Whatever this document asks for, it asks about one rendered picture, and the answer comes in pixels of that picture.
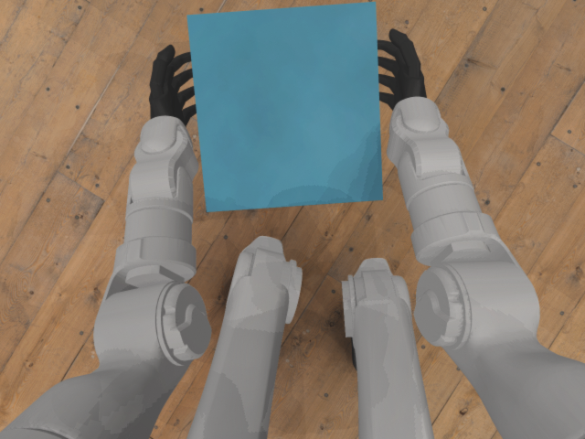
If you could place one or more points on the left robot upper arm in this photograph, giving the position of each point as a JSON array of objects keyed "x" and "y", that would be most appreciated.
[{"x": 145, "y": 339}]

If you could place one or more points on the robot left forearm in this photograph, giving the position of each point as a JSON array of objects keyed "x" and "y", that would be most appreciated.
[{"x": 157, "y": 245}]

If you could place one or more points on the left robot thigh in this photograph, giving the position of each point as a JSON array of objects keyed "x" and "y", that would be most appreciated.
[{"x": 237, "y": 397}]

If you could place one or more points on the robot right hand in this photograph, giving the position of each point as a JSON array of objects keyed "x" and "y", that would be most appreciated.
[{"x": 408, "y": 80}]

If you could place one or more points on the robot left hand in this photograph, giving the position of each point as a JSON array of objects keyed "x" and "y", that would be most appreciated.
[{"x": 165, "y": 100}]

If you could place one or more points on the carton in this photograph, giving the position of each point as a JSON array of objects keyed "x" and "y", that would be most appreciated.
[{"x": 287, "y": 106}]

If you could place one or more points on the right robot upper arm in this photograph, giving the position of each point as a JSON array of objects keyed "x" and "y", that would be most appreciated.
[{"x": 485, "y": 315}]

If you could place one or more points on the right robot shin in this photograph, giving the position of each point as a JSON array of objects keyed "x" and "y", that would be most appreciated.
[{"x": 399, "y": 284}]

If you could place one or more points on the robot right forearm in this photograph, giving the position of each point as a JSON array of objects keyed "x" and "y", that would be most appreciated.
[{"x": 448, "y": 223}]

